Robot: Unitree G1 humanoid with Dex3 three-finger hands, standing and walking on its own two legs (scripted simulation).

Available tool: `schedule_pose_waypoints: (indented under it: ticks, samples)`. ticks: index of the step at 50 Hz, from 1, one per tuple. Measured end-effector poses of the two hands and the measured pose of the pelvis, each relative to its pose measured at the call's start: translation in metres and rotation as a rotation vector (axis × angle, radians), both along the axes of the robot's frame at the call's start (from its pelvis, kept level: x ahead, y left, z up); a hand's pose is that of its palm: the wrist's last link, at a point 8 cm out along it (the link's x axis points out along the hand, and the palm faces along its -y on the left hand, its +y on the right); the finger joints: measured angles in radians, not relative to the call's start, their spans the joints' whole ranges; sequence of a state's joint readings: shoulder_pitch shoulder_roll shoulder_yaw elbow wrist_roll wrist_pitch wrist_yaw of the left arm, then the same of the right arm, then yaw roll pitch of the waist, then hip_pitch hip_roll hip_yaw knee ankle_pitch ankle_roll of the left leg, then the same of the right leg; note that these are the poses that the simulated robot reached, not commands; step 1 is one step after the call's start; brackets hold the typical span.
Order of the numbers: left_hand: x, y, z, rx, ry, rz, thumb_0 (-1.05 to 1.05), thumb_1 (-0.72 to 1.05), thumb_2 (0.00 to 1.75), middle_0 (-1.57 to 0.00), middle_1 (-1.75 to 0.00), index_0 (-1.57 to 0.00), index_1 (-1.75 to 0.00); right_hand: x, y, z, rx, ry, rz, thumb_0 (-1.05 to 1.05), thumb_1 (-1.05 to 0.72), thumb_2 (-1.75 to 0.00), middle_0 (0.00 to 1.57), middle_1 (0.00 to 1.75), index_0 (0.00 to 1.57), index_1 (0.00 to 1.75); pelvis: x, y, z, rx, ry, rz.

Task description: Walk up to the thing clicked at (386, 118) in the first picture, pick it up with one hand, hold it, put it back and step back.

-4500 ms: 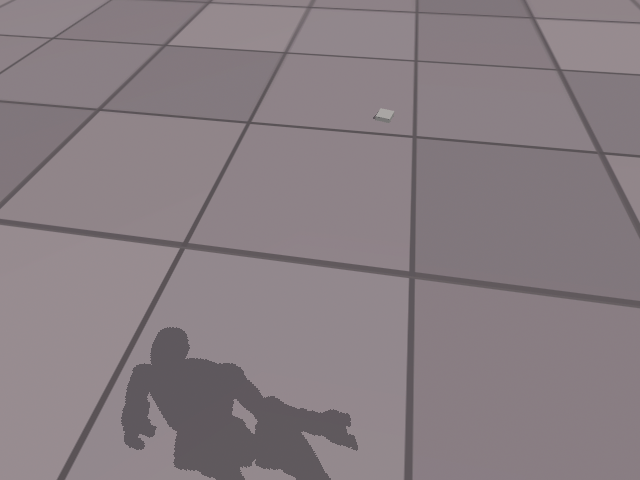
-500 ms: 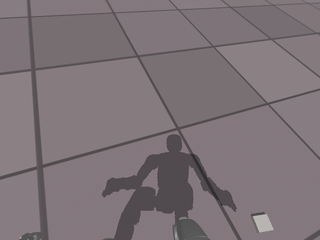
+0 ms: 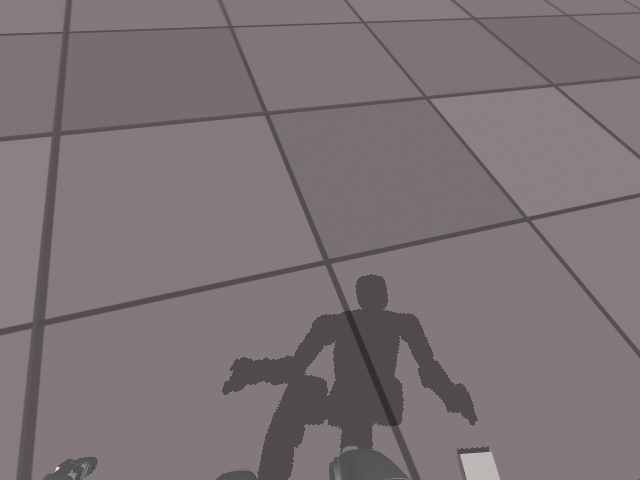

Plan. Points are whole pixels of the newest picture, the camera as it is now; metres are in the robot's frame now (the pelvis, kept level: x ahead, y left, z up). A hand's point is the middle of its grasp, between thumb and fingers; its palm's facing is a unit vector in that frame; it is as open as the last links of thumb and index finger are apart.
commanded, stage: walk up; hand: left
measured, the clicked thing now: (478, 471) +0.25 -0.52 -0.73
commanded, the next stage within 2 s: none
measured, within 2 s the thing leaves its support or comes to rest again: neither
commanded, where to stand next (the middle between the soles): -0.12 -0.79 m, yaw +5 degrees
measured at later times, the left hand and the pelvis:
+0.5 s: hand out of the picture +0.08 +0.06 -0.14, palm faces -0.10 -0.94 -0.34, open 7.4 cm; pelvis -0.02 -0.21 -0.01, yaw -1 degrees
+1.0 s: hand out of the picture +0.04 -0.15 -0.16, palm faces -0.08 -0.92 -0.37, open 7.3 cm; pelvis -0.08 -0.43 -0.03, yaw +0 degrees
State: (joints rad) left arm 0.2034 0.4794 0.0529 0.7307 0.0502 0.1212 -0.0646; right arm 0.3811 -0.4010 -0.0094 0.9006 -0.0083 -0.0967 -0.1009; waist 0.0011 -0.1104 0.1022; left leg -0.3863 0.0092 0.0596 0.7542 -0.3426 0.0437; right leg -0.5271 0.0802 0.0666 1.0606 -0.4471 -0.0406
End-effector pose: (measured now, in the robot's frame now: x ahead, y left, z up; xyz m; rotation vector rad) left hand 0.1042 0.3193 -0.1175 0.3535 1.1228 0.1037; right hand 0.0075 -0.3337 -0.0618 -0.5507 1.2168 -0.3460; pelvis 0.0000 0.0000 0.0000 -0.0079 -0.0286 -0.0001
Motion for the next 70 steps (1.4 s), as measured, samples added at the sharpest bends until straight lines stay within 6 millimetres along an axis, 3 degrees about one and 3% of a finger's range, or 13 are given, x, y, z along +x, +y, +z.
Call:
schedule_pose_waypoints:
  ticks: [5,10,17,24,31,35,41,48,51,55,61,65,70]
  samples:
    - [0.000,-0.034,-0.002,-0.013,0.013,-0.014,0.01,0.91,0.90,-0.21,-0.30,-0.20,-0.30,-0.014,-0.052,0.017,-0.051,0.005,-0.019,0.00,-0.89,-0.90,0.22,0.30,0.22,0.30,-0.005,-0.039,0.001,0.000,-0.005,-0.017]
    - [0.004,-0.073,-0.004,0.009,0.020,-0.034,0.01,0.91,0.90,-0.21,-0.30,-0.20,-0.30,-0.024,-0.121,0.023,-0.110,0.009,-0.013,0.00,-0.89,-0.90,0.22,0.30,0.21,0.30,-0.012,-0.088,-0.006,-0.003,-0.001,-0.041]
    - [0.002,-0.150,-0.006,0.062,-0.045,-0.038,0.00,0.91,0.90,-0.21,-0.30,-0.20,-0.30,-0.026,-0.228,-0.007,-0.148,0.045,-0.038,0.00,-0.89,-0.90,0.21,0.30,0.21,0.30,-0.021,-0.167,-0.031,-0.017,0.002,-0.035]
    - [-0.029,-0.214,0.009,0.011,0.001,-0.006,0.00,0.91,0.90,-0.21,-0.30,-0.21,-0.30,-0.006,-0.234,-0.017,-0.018,0.001,-0.019,0.00,-0.90,-0.90,0.21,0.30,0.21,0.30,-0.025,-0.203,-0.007,-0.010,0.005,-0.017]
    - [-0.032,-0.249,-0.003,0.013,-0.006,0.006,0.01,0.91,0.90,-0.21,-0.30,-0.21,-0.30,-0.034,-0.246,-0.013,0.019,0.030,0.008,0.00,-0.89,-0.90,0.21,0.30,0.21,0.30,-0.033,-0.247,-0.007,0.002,-0.004,0.015]
    - [-0.035,-0.274,-0.005,0.004,0.000,0.002,0.01,0.91,0.90,-0.21,-0.30,-0.20,-0.30,-0.055,-0.283,0.001,-0.018,0.046,-0.018,0.00,-0.89,-0.90,0.22,0.30,0.22,0.30,-0.042,-0.278,-0.004,0.001,-0.007,0.009]
    - [-0.038,-0.317,-0.008,0.028,-0.003,-0.012,0.01,0.91,0.90,-0.21,-0.30,-0.20,-0.30,-0.072,-0.363,0.011,-0.094,0.050,-0.010,0.00,-0.89,-0.90,0.22,0.30,0.21,0.30,-0.057,-0.334,-0.013,-0.004,0.000,-0.007]
    - [-0.053,-0.397,-0.012,0.068,-0.049,-0.011,0.00,0.91,0.90,-0.20,-0.30,-0.20,-0.30,-0.074,-0.471,-0.014,-0.139,0.048,-0.019,0.00,-0.89,-0.90,0.21,0.30,0.21,0.30,-0.075,-0.416,-0.036,-0.013,-0.001,0.002]
    - [-0.075,-0.434,-0.004,0.034,-0.025,0.009,0.00,0.91,0.90,-0.21,-0.30,-0.20,-0.30,-0.064,-0.486,-0.019,-0.106,0.029,-0.040,0.00,-0.90,-0.90,0.21,0.30,0.21,0.30,-0.082,-0.433,-0.024,-0.004,-0.003,0.005]
    - [-0.098,-0.467,0.006,0.007,0.004,0.028,0.00,0.91,0.90,-0.21,-0.30,-0.21,-0.30,-0.057,-0.486,-0.020,-0.026,0.008,0.000,0.00,-0.90,-0.90,0.21,0.30,0.21,0.30,-0.086,-0.453,-0.009,0.003,0.004,0.018]
    - [-0.111,-0.494,-0.003,0.016,-0.015,0.063,0.01,0.90,0.90,-0.21,-0.30,-0.21,-0.30,-0.079,-0.494,-0.020,0.021,0.034,0.059,0.00,-0.90,-0.90,0.21,0.30,0.21,0.30,-0.097,-0.492,-0.010,0.013,0.000,0.054]
    - [-0.121,-0.517,-0.006,0.018,0.002,0.064,0.01,0.91,0.90,-0.21,-0.30,-0.20,-0.30,-0.097,-0.526,-0.010,-0.002,0.029,0.039,0.00,-0.89,-0.90,0.22,0.30,0.21,0.30,-0.111,-0.524,-0.008,0.011,-0.015,0.049]
    - [-0.135,-0.549,-0.009,0.030,0.010,0.055,0.01,0.91,0.90,-0.21,-0.30,-0.20,-0.30,-0.110,-0.588,-0.002,-0.057,0.021,0.044,0.00,-0.89,-0.90,0.22,0.30,0.22,0.30,-0.128,-0.570,-0.014,0.002,-0.010,0.040]
